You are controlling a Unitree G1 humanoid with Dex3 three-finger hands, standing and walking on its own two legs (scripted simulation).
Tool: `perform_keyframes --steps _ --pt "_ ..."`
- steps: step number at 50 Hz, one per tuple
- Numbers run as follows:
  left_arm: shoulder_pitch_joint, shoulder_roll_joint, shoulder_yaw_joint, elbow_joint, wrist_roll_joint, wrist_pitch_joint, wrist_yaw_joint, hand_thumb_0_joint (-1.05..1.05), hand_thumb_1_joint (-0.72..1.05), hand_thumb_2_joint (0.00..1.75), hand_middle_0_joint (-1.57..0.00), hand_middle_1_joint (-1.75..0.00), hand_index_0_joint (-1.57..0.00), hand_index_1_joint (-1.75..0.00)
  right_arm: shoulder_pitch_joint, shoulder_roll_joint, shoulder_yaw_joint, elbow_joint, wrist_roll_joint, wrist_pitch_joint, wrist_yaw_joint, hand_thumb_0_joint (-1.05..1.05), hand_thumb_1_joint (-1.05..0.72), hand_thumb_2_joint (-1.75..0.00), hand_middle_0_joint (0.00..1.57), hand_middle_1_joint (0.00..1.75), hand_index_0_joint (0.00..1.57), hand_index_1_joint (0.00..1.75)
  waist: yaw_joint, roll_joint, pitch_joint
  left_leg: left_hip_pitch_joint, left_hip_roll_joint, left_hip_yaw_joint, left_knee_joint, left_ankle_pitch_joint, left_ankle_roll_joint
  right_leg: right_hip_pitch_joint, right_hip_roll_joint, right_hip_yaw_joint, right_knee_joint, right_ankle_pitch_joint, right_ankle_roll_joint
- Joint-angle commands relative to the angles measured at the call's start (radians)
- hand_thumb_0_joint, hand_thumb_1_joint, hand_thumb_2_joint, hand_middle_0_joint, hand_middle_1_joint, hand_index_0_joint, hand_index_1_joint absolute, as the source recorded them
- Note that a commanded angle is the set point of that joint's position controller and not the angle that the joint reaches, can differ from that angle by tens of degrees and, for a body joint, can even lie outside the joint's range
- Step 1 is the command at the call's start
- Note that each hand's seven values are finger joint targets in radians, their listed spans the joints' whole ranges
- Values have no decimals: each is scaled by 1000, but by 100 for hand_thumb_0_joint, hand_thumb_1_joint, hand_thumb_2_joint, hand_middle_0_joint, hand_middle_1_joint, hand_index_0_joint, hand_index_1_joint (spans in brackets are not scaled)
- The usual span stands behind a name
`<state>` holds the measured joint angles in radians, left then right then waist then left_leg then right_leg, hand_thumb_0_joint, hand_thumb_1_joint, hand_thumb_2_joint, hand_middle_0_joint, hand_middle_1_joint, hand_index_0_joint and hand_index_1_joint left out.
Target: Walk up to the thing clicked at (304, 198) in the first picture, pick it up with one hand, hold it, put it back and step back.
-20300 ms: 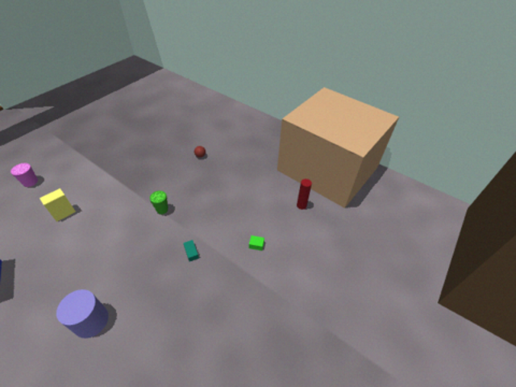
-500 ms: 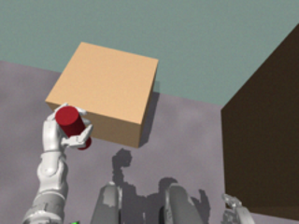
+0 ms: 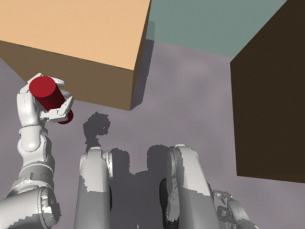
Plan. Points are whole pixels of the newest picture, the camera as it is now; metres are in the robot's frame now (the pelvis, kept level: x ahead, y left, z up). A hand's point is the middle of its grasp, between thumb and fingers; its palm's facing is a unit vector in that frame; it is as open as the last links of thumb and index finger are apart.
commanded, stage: crouch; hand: left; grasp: from the side
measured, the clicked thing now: (55, 103) +0.43 +0.24 -0.06
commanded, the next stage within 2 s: lower in 0.72 s
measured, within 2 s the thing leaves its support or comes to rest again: neither
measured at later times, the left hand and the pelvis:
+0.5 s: hand (68, 108) +0.46 +0.24 -0.16, palm faces +0.19 -0.98 -0.03, open 7.0 cm; pelvis -0.01 +0.01 -0.10, yaw -4 degrees
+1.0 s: hand (73, 113) +0.46 +0.24 -0.22, palm faces +0.20 -0.98 -0.02, open 7.0 cm; pelvis -0.01 +0.01 -0.12, yaw -7 degrees
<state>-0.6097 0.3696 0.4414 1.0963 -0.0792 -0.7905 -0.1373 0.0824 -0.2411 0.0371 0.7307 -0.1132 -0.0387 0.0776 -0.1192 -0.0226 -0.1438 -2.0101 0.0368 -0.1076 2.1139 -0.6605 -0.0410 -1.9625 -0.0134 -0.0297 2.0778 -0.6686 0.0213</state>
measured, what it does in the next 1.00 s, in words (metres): lowers itself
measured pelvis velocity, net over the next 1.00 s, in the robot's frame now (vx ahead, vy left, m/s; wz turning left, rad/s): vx -0.01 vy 0.01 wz -0.11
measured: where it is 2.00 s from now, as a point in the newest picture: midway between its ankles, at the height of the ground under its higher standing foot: (136, 217)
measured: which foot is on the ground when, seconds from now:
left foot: down 0.00-1.00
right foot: down 0.00-1.00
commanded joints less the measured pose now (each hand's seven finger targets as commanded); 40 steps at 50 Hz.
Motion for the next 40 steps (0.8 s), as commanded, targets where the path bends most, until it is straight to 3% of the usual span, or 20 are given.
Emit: perform_keyframes --steps 1,2,3,5,6,8,10,12,16,17,18,21,27,32,36,37,40 --pt "-414 269 55 -239 -19 -113 -5 0 42 126 -126 -135 -126 -136 108 -218 -67 -58 -5 -14 -8 0 -91 -91 20 30 20 30 0 216 -674 416 -29 82 -202 74 41 267 33 -51 -177 119 -59" --pt "-443 267 48 -247 -21 -114 -9 0 43 125 -124 -133 -124 -134 110 -222 -65 -56 -6 -14 -8 0 -91 -91 20 30 20 30 -15 224 -660 391 -29 81 -189 55 43 260 31 -56 -161 108 -57" --pt "-418 283 74 -227 -22 -111 -5 0 42 126 -123 -133 -123 -134 122 -227 -61 -48 -7 -9 -6 0 -91 -91 20 30 20 30 -2 219 -669 392 -29 80 -178 73 40 256 32 -62 -144 122 -57" --pt "-456 297 59 -227 -12 -106 -6 0 40 123 -122 -131 -122 -132 108 -229 -58 -51 -12 -8 -6 0 -91 -91 20 30 20 30 -18 222 -639 331 -32 90 -142 15 48 229 33 -57 -135 78 -54" --pt "-458 323 85 -211 -10 -104 -3 0 43 123 -122 -131 -122 -131 111 -238 -55 -46 -11 -7 -6 0 -91 -91 20 30 20 30 -17 223 -608 322 -29 80 -146 -9 46 196 32 -71 -117 59 -53" --pt "-470 328 81 -197 -7 -103 -2 0 43 123 -123 -131 -122 -131 110 -244 -48 -44 -17 -2 -4 0 -90 -91 20 30 20 30 -30 210 -612 290 -30 81 -108 -18 48 191 36 -76 -99 55 -51" --pt "-490 337 81 -207 -11 -104 -3 0 46 123 -121 -130 -121 -131 114 -255 -40 -39 -22 1 -4 0 -90 -91 20 30 20 30 -40 224 -607 283 -28 75 -85 -5 46 181 37 -83 -73 70 -51" --pt "-478 380 111 -190 -6 -102 -3 0 45 121 -121 -129 -121 -130 115 -265 -30 -41 -27 6 -3 0 -91 -91 20 30 20 30 -37 218 -613 261 -28 71 -54 19 48 182 38 -86 -50 93 -48" --pt "-463 367 102 -155 -7 -99 -11 0 48 121 -120 -128 -120 -128 108 -275 -14 -41 -36 12 1 0 -90 -91 20 30 20 30 -55 220 -551 206 -26 64 -16 6 48 151 45 -98 -21 88 -48" --pt "-440 396 134 -158 -9 -101 -9 0 47 121 -121 -129 -121 -129 112 -285 -10 -43 -40 14 2 0 -91 -91 20 30 20 30 -46 216 -568 203 -26 60 -4 29 46 164 45 -101 -10 110 -47" --pt "-457 398 118 -168 -5 -103 -15 0 47 119 -119 -126 -119 -127 102 -287 -5 -43 -44 15 5 0 -90 -90 20 30 20 30 -50 239 -550 198 -25 59 3 25 45 144 46 -102 2 108 -48" --pt "-427 418 130 -152 6 -102 -19 0 49 119 -120 -128 -120 -127 106 -305 0 -49 -51 27 9 0 -91 -91 20 30 20 30 -56 268 -542 216 -21 42 8 52 37 118 48 -119 32 129 -52" --pt "-442 410 124 -164 -7 -109 -26 0 52 120 -120 -128 -120 -127 91 -319 22 -51 -66 35 16 0 -90 -90 20 30 20 30 -72 287 -512 207 -18 30 56 69 34 96 53 -132 66 154 -51" --pt "-435 442 127 -179 0 -119 -18 0 49 119 -121 -129 -121 -128 93 -333 39 -51 -84 43 22 0 -91 -90 20 30 20 30 -92 298 -531 205 -14 21 97 95 33 137 59 -139 82 186 -45" --pt "-431 449 124 -173 -4 -126 -16 0 51 119 -119 -127 -120 -127 79 -346 53 -56 -91 49 24 0 -91 -90 20 30 20 30 -104 308 -504 197 -14 10 106 98 31 133 58 -149 93 191 -44" --pt "-410 461 134 -156 0 -124 -12 0 51 119 -120 -127 -121 -127 77 -348 56 -58 -92 51 25 0 -91 -90 20 30 20 30 -92 301 -502 196 -13 7 105 104 29 127 60 -152 99 190 -46" --pt "-407 449 118 -154 -1 -131 -11 0 50 119 -120 -128 -121 -127 58 -357 66 -67 -97 57 28 0 -91 -90 20 30 20 30 -108 322 -465 204 -11 -5 105 102 24 100 60 -164 115 187 -49"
